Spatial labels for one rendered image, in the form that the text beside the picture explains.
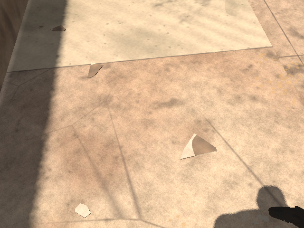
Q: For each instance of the robot right hand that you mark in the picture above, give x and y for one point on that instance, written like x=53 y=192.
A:
x=294 y=215

